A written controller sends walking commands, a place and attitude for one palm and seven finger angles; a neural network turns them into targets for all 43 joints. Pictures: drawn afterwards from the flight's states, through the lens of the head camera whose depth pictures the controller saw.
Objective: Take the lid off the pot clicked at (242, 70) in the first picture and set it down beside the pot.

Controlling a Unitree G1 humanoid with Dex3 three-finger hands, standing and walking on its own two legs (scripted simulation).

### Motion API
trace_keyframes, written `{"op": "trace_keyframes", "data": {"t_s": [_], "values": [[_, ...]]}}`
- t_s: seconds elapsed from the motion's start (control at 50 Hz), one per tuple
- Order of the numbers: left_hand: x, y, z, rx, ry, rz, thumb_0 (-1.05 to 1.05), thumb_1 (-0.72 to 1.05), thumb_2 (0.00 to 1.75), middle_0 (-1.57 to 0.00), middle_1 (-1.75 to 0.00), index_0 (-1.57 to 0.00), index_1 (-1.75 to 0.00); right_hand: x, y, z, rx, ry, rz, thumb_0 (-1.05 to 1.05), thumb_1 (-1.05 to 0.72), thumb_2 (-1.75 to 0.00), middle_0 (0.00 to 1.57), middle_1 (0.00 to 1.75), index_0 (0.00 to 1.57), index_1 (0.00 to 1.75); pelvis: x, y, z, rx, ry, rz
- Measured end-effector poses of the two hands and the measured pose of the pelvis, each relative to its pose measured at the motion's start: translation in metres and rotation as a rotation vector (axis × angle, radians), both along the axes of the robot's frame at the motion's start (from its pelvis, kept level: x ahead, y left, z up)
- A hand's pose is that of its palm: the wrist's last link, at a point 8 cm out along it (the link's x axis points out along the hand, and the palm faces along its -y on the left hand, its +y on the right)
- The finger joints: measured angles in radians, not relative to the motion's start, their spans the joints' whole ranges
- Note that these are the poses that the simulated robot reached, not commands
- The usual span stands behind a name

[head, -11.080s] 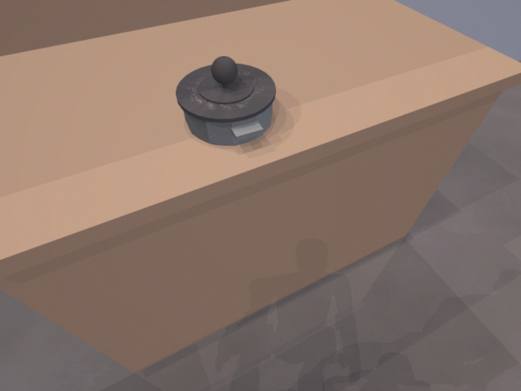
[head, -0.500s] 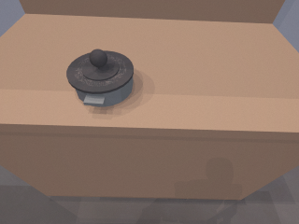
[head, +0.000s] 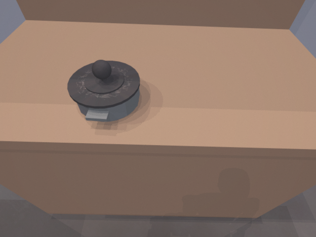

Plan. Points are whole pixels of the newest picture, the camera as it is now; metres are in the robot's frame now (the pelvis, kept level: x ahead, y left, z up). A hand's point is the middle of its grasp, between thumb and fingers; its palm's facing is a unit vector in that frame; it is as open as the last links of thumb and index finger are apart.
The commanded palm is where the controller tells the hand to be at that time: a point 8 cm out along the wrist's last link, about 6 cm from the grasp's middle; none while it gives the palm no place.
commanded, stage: look again from close up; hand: left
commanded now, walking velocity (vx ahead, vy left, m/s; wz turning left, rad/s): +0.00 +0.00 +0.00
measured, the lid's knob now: (101, 69) +0.47 +0.18 +0.18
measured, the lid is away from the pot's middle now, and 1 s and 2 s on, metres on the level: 0.00 0.00 0.00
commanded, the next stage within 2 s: lift the closed hand beside the body in 0.18 s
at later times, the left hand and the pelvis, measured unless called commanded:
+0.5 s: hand (74, 234) +0.14 +0.21 -0.05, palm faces +0.20 -0.93 -0.30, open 6.5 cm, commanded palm +0.08 +0.25 +0.00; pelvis -0.02 +0.00 +0.00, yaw +1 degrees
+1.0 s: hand out of the picture +0.10 +0.25 +0.10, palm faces +0.31 -0.87 -0.39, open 3.1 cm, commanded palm +0.04 +0.29 +0.14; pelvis -0.04 +0.02 +0.00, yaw +1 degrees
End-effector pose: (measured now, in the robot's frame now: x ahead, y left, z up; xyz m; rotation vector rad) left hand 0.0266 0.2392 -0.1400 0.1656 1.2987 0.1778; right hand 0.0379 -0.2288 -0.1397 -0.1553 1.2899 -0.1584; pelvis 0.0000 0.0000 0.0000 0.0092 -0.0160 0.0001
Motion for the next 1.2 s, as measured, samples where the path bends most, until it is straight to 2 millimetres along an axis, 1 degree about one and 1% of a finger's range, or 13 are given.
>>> {"op": "trace_keyframes", "data": {"t_s": [0.3,0.32,0.34,0.4,0.46,0.52,0.58,0.64,0.7,0.78,0.92,1.06,1.2], "values": [[-0.024,-0.008,-0.001,-0.005,0.048,0.019,0.00,0.91,0.90,-0.20,-0.30,-0.20,-0.30,-0.009,-0.003,-0.001,-0.001,0.028,0.000,0.00,-0.91,-0.90,0.20,0.30,0.20,0.29,-0.002,-0.002,0.001,-0.008,-0.005,0.000],[-0.018,-0.008,0.004,-0.006,0.001,0.037,0.01,0.91,0.90,-0.20,-0.30,-0.20,-0.30,-0.007,-0.004,0.001,-0.002,-0.003,0.003,0.01,-0.91,-0.90,0.20,0.30,0.20,0.29,-0.003,-0.002,0.001,-0.012,-0.007,-0.003],[-0.002,-0.007,0.015,0.006,-0.108,0.053,0.01,0.91,0.90,-0.21,-0.31,-0.20,-0.30,-0.002,-0.004,0.005,-0.011,-0.060,0.018,0.01,-0.91,-0.90,0.20,0.30,0.20,0.29,-0.004,-0.001,0.001,-0.011,-0.011,-0.001],[0.050,0.002,0.069,0.099,-0.455,0.049,0.02,0.91,0.90,-0.24,-0.34,-0.24,-0.34,0.024,-0.003,0.018,-0.027,-0.253,0.050,0.01,-0.91,-0.90,0.20,0.30,0.20,0.29,-0.007,0.001,0.002,0.002,-0.022,0.015],[0.079,0.010,0.105,0.164,-0.635,0.015,0.01,0.91,0.90,-0.31,-0.42,-0.30,-0.41,0.060,-0.003,0.032,-0.013,-0.425,0.043,0.01,-0.91,-0.90,0.20,0.30,0.20,0.29,-0.011,0.004,0.003,0.002,-0.016,0.021],[0.082,0.010,0.127,0.163,-0.715,-0.047,0.01,0.91,0.90,-0.40,-0.52,-0.39,-0.51,0.095,-0.001,0.058,-0.004,-0.602,0.039,0.01,-0.91,-0.90,0.20,0.30,0.20,0.29,-0.018,0.004,0.004,-0.002,-0.018,0.011],[0.074,0.010,0.149,0.158,-0.800,-0.088,0.01,0.91,0.90,-0.51,-0.64,-0.50,-0.63,0.123,0.003,0.088,-0.015,-0.755,0.075,0.01,-0.91,-0.90,0.20,0.30,0.20,0.29,-0.025,0.004,0.004,-0.010,-0.025,0.008],[0.061,0.016,0.164,0.170,-0.863,-0.082,0.01,0.91,0.90,-0.63,-0.77,-0.63,-0.76,0.141,0.009,0.110,-0.037,-0.839,0.132,0.01,-0.91,-0.90,0.20,0.30,0.20,0.29,-0.032,0.005,0.005,-0.017,-0.032,0.014],[0.050,0.023,0.177,0.190,-0.913,-0.061,0.01,0.91,0.90,-0.75,-0.90,-0.75,-0.90,0.149,0.016,0.120,-0.056,-0.867,0.191,0.01,-0.91,-0.90,0.20,0.30,0.20,0.29,-0.037,0.006,0.005,-0.024,-0.040,0.022],[0.040,0.031,0.197,0.224,-0.985,-0.047,0.01,0.90,0.90,-0.93,-1.09,-0.92,-1.09,0.148,0.028,0.119,-0.057,-0.852,0.241,0.01,-0.91,-0.90,0.20,0.30,0.20,0.30,-0.040,0.008,0.005,-0.027,-0.052,0.030],[0.036,0.045,0.234,0.307,-1.093,-0.082,0.02,0.90,0.90,-1.17,-1.36,-1.17,-1.36,0.126,0.051,0.098,-0.006,-0.773,0.246,0.01,-0.90,-0.90,0.21,0.30,0.21,0.30,-0.041,0.015,0.005,-0.027,-0.073,0.026],[0.037,0.059,0.273,0.416,-1.186,-0.153,0.02,0.90,0.90,-1.27,-1.47,-1.27,-1.46,0.105,0.064,0.081,0.032,-0.721,0.216,0.01,-0.90,-0.90,0.21,0.30,0.21,0.30,-0.042,0.021,0.005,-0.028,-0.081,0.013],[0.040,0.059,0.291,0.443,-1.248,-0.191,0.02,0.90,0.90,-1.29,-1.49,-1.29,-1.49,0.102,0.058,0.081,0.013,-0.724,0.200,0.02,-0.90,-0.90,0.21,0.30,0.21,0.30,-0.044,0.025,0.005,-0.028,-0.085,0.004]]}}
